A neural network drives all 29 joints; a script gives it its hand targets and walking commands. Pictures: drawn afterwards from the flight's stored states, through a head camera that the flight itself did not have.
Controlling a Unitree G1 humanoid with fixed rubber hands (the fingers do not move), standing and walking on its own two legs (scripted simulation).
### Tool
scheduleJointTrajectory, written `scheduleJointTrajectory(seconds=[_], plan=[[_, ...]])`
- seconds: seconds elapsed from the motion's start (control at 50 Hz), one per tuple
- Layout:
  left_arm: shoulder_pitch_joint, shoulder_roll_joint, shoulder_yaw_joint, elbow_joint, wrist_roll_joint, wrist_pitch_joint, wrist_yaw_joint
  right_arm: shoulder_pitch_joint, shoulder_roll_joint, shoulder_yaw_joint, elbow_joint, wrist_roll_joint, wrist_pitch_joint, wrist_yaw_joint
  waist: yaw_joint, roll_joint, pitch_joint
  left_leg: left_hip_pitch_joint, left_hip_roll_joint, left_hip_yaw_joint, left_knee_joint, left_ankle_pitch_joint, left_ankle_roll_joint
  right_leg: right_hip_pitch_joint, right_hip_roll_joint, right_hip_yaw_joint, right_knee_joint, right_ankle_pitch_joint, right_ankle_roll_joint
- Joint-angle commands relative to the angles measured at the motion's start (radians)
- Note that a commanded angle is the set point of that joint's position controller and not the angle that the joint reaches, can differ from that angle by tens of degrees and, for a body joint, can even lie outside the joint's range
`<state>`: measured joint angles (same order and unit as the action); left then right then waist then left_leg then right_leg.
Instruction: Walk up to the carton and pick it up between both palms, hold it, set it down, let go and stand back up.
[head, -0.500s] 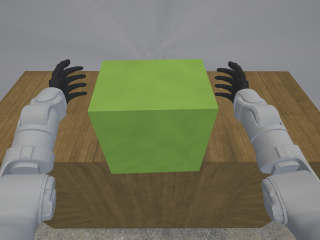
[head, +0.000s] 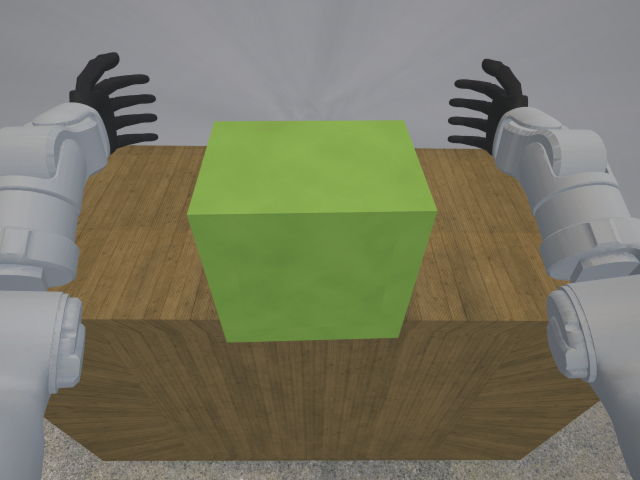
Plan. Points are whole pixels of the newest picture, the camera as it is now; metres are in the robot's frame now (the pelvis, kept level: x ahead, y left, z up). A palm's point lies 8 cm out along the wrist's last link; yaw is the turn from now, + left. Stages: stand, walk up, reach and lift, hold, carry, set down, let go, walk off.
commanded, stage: set down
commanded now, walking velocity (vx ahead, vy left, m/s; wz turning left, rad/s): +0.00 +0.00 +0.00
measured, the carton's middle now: (311, 236) +0.43 +0.03 +0.09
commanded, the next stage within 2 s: let go in 1.68 s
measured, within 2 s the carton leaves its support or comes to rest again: neither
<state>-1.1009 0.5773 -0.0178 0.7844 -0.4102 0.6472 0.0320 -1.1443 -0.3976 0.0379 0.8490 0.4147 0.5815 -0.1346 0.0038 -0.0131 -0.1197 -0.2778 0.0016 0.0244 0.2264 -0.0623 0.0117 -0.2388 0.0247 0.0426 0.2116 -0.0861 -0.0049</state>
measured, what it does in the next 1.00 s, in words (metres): stands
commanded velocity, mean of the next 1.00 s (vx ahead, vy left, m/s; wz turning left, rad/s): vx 0.00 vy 0.00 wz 0.00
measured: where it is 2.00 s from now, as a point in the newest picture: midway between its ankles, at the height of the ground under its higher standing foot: outside the picture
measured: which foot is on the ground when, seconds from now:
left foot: down 0.00-1.00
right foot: down 0.00-1.00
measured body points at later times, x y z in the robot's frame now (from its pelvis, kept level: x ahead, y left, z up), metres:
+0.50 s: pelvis +0.00 +0.00 +0.00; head +0.00 +0.01 +0.45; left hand +0.40 +0.26 +0.20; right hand +0.42 -0.19 +0.19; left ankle +0.02 +0.11 -0.75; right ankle +0.01 -0.12 -0.75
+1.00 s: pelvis +0.00 +0.00 +0.00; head +0.00 +0.02 +0.45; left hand +0.34 +0.26 +0.14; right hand +0.36 -0.19 +0.13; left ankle +0.02 +0.11 -0.75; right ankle +0.00 -0.12 -0.75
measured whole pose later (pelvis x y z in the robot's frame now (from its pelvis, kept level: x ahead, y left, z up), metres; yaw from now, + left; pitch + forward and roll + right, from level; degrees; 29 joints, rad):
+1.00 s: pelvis +0.00 +0.00 +0.00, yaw -1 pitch -1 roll +0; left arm -0.37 0.37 0.19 0.05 -0.24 0.70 -0.04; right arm -0.34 -0.30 -0.05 0.08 0.32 0.58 -0.15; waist 0.04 -0.03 0.00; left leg -0.10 0.00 0.03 0.18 -0.06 0.01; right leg -0.08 0.02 0.06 0.19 -0.09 0.00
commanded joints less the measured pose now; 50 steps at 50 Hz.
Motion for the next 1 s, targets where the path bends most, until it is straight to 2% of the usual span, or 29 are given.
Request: scheduleJointTrajectory(seconds=[0.0, 0.04, 0.1, 0.18, 0.24, 0.36, 0.5, 0.6, 0.98], plan=[[-0.466, 0.167, 0.061, -0.111, 0.004, -0.030, -0.012, -0.484, -0.157, -0.014, -0.124, 0.018, -0.026, -0.002, 0.003, 0.048, -0.449, 0.368, 0.005, -0.036, 0.069, 0.291, -0.014, 0.018, -0.005, 0.004, -0.032, 0.086, 0.015], [-0.441, 0.154, 0.065, -0.092, 0.012, -0.032, -0.023, -0.452, -0.148, -0.002, -0.116, 0.027, -0.028, -0.003, 0.000, 0.045, -0.421, 0.363, 0.004, -0.037, 0.059, 0.279, -0.012, 0.037, -0.005, 0.005, -0.039, 0.088, 0.019], [-0.374, 0.142, 0.094, -0.119, 0.043, -0.039, -0.048, -0.376, -0.143, -0.007, -0.154, 0.030, -0.039, -0.004, -0.001, 0.050, -0.425, 0.390, -0.003, -0.036, 0.043, 0.333, -0.022, 0.098, -0.001, 0.010, -0.054, 0.152, 0.017], [-0.301, 0.142, 0.155, -0.246, 0.094, -0.043, -0.074, -0.298, -0.142, -0.063, -0.292, -0.003, -0.050, -0.009, -0.002, 0.052, -0.470, 0.408, -0.016, -0.029, 0.018, 0.408, -0.036, 0.193, -0.002, 0.020, -0.060, 0.259, 0.002], [-0.256, 0.139, 0.189, -0.354, 0.118, -0.042, -0.078, -0.252, -0.133, -0.102, -0.408, -0.034, -0.051, -0.015, 0.000, 0.048, -0.493, 0.399, -0.021, -0.022, 0.004, 0.419, -0.035, 0.240, -0.005, 0.025, -0.054, 0.285, -0.010], [-0.157, 0.115, 0.213, -0.507, 0.121, -0.029, -0.064, -0.139, -0.108, -0.123, -0.560, -0.049, -0.044, -0.027, 0.013, 0.045, -0.477, 0.371, -0.016, -0.010, 0.001, 0.375, -0.022, 0.250, -0.008, 0.031, -0.041, 0.216, -0.027], [-0.024, 0.066, 0.220, -0.592, 0.131, 0.002, -0.058, 0.027, -0.088, -0.132, -0.626, -0.062, -0.027, -0.033, 0.017, 0.052, -0.359, 0.338, -0.009, -0.002, -0.004, 0.275, -0.013, 0.213, -0.006, 0.030, -0.038, 0.094, -0.029], [0.060, 0.034, 0.232, -0.656, 0.147, 0.013, -0.060, 0.129, -0.078, -0.148, -0.689, -0.081, -0.024, -0.034, 0.019, 0.051, -0.301, 0.317, -0.005, 0.002, -0.013, 0.226, -0.012, 0.216, -0.005, 0.030, -0.034, 0.053, -0.030], [0.468, -0.068, 0.266, -0.974, 0.169, -0.010, -0.073, 0.544, -0.050, -0.145, -1.006, -0.095, -0.056, -0.014, 0.044, 0.035, -0.211, 0.304, 0.002, 0.018, -0.020, 0.254, -0.026, 0.253, -0.007, 0.043, -0.038, 0.028, -0.025]])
